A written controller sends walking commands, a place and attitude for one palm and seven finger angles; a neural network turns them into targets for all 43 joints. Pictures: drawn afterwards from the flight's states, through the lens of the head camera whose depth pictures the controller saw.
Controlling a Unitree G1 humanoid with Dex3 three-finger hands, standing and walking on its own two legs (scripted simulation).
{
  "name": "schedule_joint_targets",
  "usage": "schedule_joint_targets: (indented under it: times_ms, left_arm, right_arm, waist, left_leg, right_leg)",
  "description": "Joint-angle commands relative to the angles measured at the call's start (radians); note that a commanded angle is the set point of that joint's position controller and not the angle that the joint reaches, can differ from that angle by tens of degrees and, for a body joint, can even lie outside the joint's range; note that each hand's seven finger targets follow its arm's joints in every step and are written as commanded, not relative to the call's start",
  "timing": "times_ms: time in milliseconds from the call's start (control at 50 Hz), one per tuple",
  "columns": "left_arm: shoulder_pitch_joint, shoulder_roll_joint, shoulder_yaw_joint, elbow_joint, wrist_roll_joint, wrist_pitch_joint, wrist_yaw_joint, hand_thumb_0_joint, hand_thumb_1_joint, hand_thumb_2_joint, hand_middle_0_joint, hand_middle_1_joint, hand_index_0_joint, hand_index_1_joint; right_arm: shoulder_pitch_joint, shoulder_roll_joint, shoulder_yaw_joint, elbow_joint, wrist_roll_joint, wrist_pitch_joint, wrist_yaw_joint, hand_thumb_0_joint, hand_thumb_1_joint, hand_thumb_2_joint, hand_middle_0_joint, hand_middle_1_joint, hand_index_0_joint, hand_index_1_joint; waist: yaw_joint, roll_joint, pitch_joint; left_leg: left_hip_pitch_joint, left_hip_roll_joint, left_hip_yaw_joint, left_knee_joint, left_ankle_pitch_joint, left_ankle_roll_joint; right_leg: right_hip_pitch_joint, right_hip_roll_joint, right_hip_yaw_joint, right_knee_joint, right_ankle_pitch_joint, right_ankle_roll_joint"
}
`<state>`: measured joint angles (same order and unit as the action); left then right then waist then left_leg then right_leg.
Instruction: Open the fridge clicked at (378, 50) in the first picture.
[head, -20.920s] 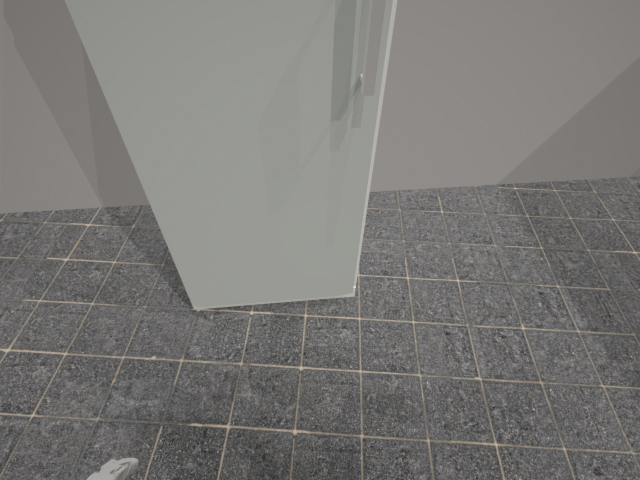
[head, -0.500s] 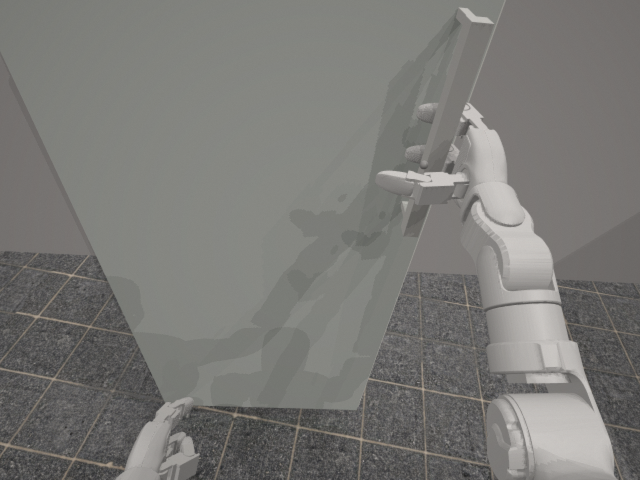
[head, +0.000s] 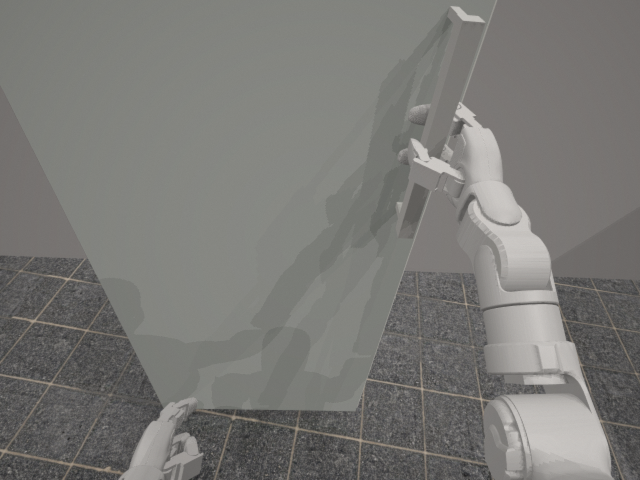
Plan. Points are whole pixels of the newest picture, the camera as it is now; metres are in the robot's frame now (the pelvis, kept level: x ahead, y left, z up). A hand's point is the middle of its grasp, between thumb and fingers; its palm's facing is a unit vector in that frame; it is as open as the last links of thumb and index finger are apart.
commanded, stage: grip the handle and tug to test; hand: right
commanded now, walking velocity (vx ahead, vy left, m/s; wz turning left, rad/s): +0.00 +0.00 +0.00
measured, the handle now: (426, 138) +0.46 -0.10 +0.24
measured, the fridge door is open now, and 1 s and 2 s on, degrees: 0 1 25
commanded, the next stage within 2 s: pull the door a little, standing still in 0.60 s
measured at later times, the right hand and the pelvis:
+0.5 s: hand (418, 165) +0.40 -0.08 +0.24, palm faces -0.03 +1.00 -0.03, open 6.0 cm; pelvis +0.00 +0.00 +0.00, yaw +1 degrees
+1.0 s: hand (419, 169) +0.39 -0.08 +0.24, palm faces -0.05 +1.00 -0.03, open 6.2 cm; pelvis +0.03 +0.00 +0.00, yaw +1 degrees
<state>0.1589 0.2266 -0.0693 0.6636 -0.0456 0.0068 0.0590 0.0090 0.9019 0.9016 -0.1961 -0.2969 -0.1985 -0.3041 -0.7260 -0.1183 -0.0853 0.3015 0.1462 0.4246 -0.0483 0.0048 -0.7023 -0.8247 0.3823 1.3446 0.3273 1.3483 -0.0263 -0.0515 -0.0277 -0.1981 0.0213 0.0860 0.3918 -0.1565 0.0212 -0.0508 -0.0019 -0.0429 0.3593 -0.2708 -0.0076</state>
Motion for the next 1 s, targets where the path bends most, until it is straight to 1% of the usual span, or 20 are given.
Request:
schedule_joint_targets:
  times_ms: [0, 120, 180, 200, 220, 320, 380, 420, 460, 480, 520, 620, 660, 680, 700, 740, 760, 800, 880, 980]
  left_arm:
    - [-0.142, 0.088, 0.031, -0.162, -0.002, -0.050, 0.009, 0.000, 0.900, 0.900, -0.200, -0.300, -0.200, -0.300]
    - [-0.136, 0.091, 0.031, -0.156, 0.000, -0.051, 0.013, 0.000, 0.900, 0.900, -0.200, -0.300, -0.200, -0.300]
    - [-0.152, 0.088, 0.030, -0.167, -0.004, -0.050, 0.012, 0.000, 0.900, 0.900, -0.200, -0.300, -0.200, -0.300]
    - [-0.144, 0.086, 0.028, -0.165, -0.002, -0.052, 0.010, 0.000, 0.900, 0.900, -0.200, -0.300, -0.200, -0.300]
    - [-0.145, 0.084, 0.029, -0.166, -0.002, -0.052, 0.008, 0.000, 0.900, 0.900, -0.200, -0.300, -0.200, -0.300]
    - [-0.151, 0.092, 0.029, -0.177, -0.001, -0.045, 0.008, 0.000, 0.900, 0.900, -0.200, -0.300, -0.200, -0.300]
    - [-0.167, 0.093, 0.027, -0.188, -0.005, -0.038, 0.006, 0.000, 0.900, 0.900, -0.200, -0.300, -0.200, -0.300]
    - [-0.164, 0.094, 0.030, -0.189, -0.004, -0.039, 0.004, 0.000, 0.900, 0.900, -0.200, -0.300, -0.200, -0.300]
    - [-0.176, 0.095, 0.035, -0.210, -0.004, -0.035, -0.001, 0.000, 0.900, 0.900, -0.200, -0.300, -0.200, -0.300]
    - [-0.181, 0.090, 0.033, -0.216, -0.003, -0.035, -0.004, 0.000, 0.900, 0.900, -0.200, -0.300, -0.200, -0.300]
    - [-0.178, 0.091, 0.034, -0.218, -0.002, -0.029, -0.012, 0.000, 0.900, 0.900, -0.200, -0.300, -0.200, -0.300]
    - [-0.188, 0.096, 0.038, -0.236, -0.001, -0.014, -0.019, 0.000, 0.900, 0.900, -0.200, -0.300, -0.200, -0.300]
    - [-0.196, 0.102, 0.041, -0.237, -0.003, -0.004, -0.018, 0.000, 0.900, 0.900, -0.200, -0.300, -0.200, -0.300]
    - [-0.200, 0.098, 0.038, -0.241, -0.004, -0.003, -0.020, 0.000, 0.900, 0.900, -0.200, -0.300, -0.200, -0.300]
    - [-0.207, 0.093, 0.035, -0.236, -0.006, -0.004, -0.020, 0.000, 0.900, 0.900, -0.200, -0.300, -0.200, -0.300]
    - [-0.188, 0.098, 0.036, -0.206, -0.006, -0.006, -0.014, 0.000, 0.900, 0.900, -0.200, -0.300, -0.200, -0.300]
    - [-0.189, 0.102, 0.038, -0.207, -0.006, -0.004, -0.013, 0.000, 0.900, 0.900, -0.200, -0.300, -0.200, -0.300]
    - [-0.193, 0.092, 0.035, -0.215, -0.005, -0.003, -0.015, 0.000, 0.900, 0.900, -0.200, -0.300, -0.200, -0.300]
    - [-0.200, 0.091, 0.034, -0.233, -0.001, 0.009, -0.025, 0.000, 0.900, 0.900, -0.200, -0.300, -0.200, -0.300]
    - [-0.217, 0.088, 0.033, -0.264, -0.002, 0.030, -0.039, 0.000, 0.900, 0.900, -0.200, -0.300, -0.200, -0.300]
  right_arm:
    - [-0.521, -0.083, 0.009, -0.232, 0.003, -0.072, 0.015, 0.000, -0.900, -0.900, 0.450, 1.400, 0.450, 1.400]
    - [-0.532, -0.100, -0.011, -0.194, 0.004, -0.069, 0.012, 0.000, -0.900, -0.900, 0.450, 1.400, 0.450, 1.400]
    - [-0.526, -0.090, 0.005, -0.227, 0.001, -0.078, 0.014, 0.000, -0.900, -0.900, 0.450, 1.400, 0.450, 1.400]
    - [-0.535, -0.075, 0.018, -0.233, -0.001, -0.081, 0.015, 0.000, -0.900, -0.900, 0.450, 1.400, 0.450, 1.400]
    - [-0.518, -0.062, 0.024, -0.226, 0.002, -0.078, 0.016, 0.000, -0.900, -0.900, 0.450, 1.400, 0.450, 1.400]
    - [-0.426, -0.118, -0.038, -0.242, 0.011, -0.071, 0.021, 0.000, -0.900, -0.900, 0.450, 1.400, 0.450, 1.400]
    - [-0.394, -0.114, -0.029, -0.280, 0.016, -0.067, 0.033, 0.000, -0.900, -0.900, 0.450, 1.400, 0.450, 1.400]
    - [-0.376, -0.123, -0.044, -0.298, 0.018, -0.059, 0.033, 0.000, -0.900, -0.900, 0.450, 1.400, 0.450, 1.400]
    - [-0.319, -0.129, -0.050, -0.362, 0.016, -0.059, 0.032, 0.000, -0.900, -0.900, 0.450, 1.400, 0.450, 1.400]
    - [-0.305, -0.101, -0.026, -0.390, 0.017, -0.056, 0.036, 0.000, -0.900, -0.900, 0.450, 1.400, 0.450, 1.400]
    - [-0.266, -0.101, -0.028, -0.434, 0.016, -0.048, 0.039, 0.000, -0.900, -0.900, 0.450, 1.400, 0.450, 1.400]
    - [-0.164, -0.128, -0.058, -0.516, 0.023, -0.019, 0.049, 0.000, -0.900, -0.900, 0.450, 1.400, 0.450, 1.400]
    - [-0.130, -0.165, -0.094, -0.521, 0.026, -0.003, 0.049, 0.000, -0.900, -0.900, 0.450, 1.400, 0.450, 1.400]
    - [-0.143, -0.151, -0.075, -0.553, 0.024, 0.003, 0.052, 0.000, -0.900, -0.900, 0.450, 1.400, 0.450, 1.400]
    - [-0.205, -0.096, -0.012, -0.553, 0.024, 0.014, 0.053, 0.000, -0.900, -0.900, 0.450, 1.400, 0.450, 1.400]
    - [-0.285, -0.130, -0.042, -0.480, 0.021, 0.035, 0.039, 0.000, -0.900, -0.900, 0.450, 1.400, 0.450, 1.400]
    - [-0.271, -0.149, -0.060, -0.482, 0.022, 0.037, 0.032, 0.000, -0.900, -0.900, 0.450, 1.400, 0.450, 1.400]
    - [-0.233, -0.125, -0.045, -0.506, 0.017, 0.048, 0.028, 0.000, -0.900, -0.900, 0.450, 1.400, 0.450, 1.400]
    - [-0.145, -0.117, -0.042, -0.562, 0.022, 0.048, 0.033, 0.000, -0.900, -0.900, 0.450, 1.400, 0.450, 1.400]
    - [-0.019, -0.109, -0.033, -0.652, 0.025, 0.049, 0.052, 0.000, -0.900, -0.900, 0.450, 1.400, 0.450, 1.400]
  waist:
    - [0.019, 0.078, -0.295]
    - [0.020, 0.120, -0.286]
    - [0.013, 0.057, -0.290]
    - [0.018, 0.063, -0.291]
    - [0.016, 0.064, -0.286]
    - [-0.004, 0.127, -0.298]
    - [-0.005, 0.092, -0.280]
    - [-0.008, 0.111, -0.286]
    - [-0.026, 0.089, -0.321]
    - [-0.022, 0.073, -0.329]
    - [-0.026, 0.071, -0.337]
    - [-0.034, 0.131, -0.346]
    - [-0.043, 0.134, -0.335]
    - [-0.037, 0.111, -0.331]
    - [-0.020, 0.084, -0.325]
    - [-0.005, 0.097, -0.300]
    - [-0.011, 0.099, -0.295]
    - [-0.018, 0.066, -0.333]
    - [-0.032, 0.090, -0.372]
    - [-0.042, 0.120, -0.358]
  left_leg:
    - [0.193, -0.008, -0.038, -0.009, 0.266, 0.018]
    - [0.186, -0.010, -0.041, -0.018, 0.235, 0.014]
    - [0.188, -0.006, -0.044, -0.017, 0.226, 0.020]
    - [0.189, -0.007, -0.039, -0.013, 0.236, 0.021]
    - [0.185, -0.009, -0.039, -0.012, 0.239, 0.021]
    - [0.226, -0.010, -0.044, -0.016, 0.251, 0.017]
    - [0.223, -0.008, -0.047, -0.022, 0.249, 0.017]
    - [0.231, -0.011, -0.045, -0.020, 0.254, 0.016]
    - [0.261, -0.011, -0.046, -0.009, 0.297, 0.019]
    - [0.266, -0.009, -0.045, 0.000, 0.331, 0.019]
    - [0.283, -0.011, -0.042, 0.012, 0.378, 0.021]
    - [0.311, -0.013, -0.045, 0.023, 0.444, 0.013]
    - [0.314, -0.014, -0.047, 0.019, 0.437, 0.012]
    - [0.311, -0.011, -0.047, 0.024, 0.451, 0.013]
    - [0.287, -0.010, -0.046, 0.024, 0.448, 0.012]
    - [0.250, -0.016, -0.041, 0.015, 0.419, 0.010]
    - [0.255, -0.017, -0.044, 0.011, 0.415, 0.011]
    - [0.279, -0.011, -0.041, 0.031, 0.458, 0.014]
    - [0.320, -0.007, -0.038, 0.055, 0.545, 0.015]
    - [0.324, -0.008, -0.035, 0.065, 0.560, 0.015]
  right_leg:
    - [-0.017, 0.009, 0.029, -0.027, 0.323, -0.012]
    - [-0.029, 0.010, 0.030, -0.031, 0.291, -0.019]
    - [-0.019, 0.009, 0.029, -0.033, 0.295, -0.014]
    - [-0.017, 0.009, 0.033, -0.033, 0.305, -0.010]
    - [-0.017, 0.009, 0.031, -0.030, 0.305, -0.012]
    - [-0.039, 0.008, 0.026, -0.039, 0.301, -0.018]
    - [-0.038, 0.006, 0.020, -0.043, 0.301, -0.017]
    - [-0.040, 0.005, 0.019, -0.041, 0.302, -0.018]
    - [-0.023, 0.006, 0.018, -0.038, 0.352, -0.014]
    - [-0.017, 0.007, 0.014, -0.032, 0.377, -0.015]
    - [-0.018, 0.007, 0.014, -0.025, 0.413, -0.010]
    - [-0.028, 0.007, 0.006, -0.015, 0.445, -0.019]
    - [-0.033, 0.008, 0.004, -0.016, 0.437, -0.019]
    - [-0.033, 0.008, 0.004, -0.014, 0.453, -0.020]
    - [-0.022, 0.011, 0.003, -0.008, 0.450, -0.019]
    - [-0.021, 0.010, 0.008, -0.003, 0.429, -0.018]
    - [-0.018, 0.010, 0.007, -0.004, 0.431, -0.019]
    - [-0.011, 0.013, 0.006, 0.005, 0.472, -0.017]
    - [-0.013, 0.014, 0.009, 0.014, 0.533, -0.016]
    - [-0.025, 0.007, 0.015, 0.018, 0.548, -0.018]
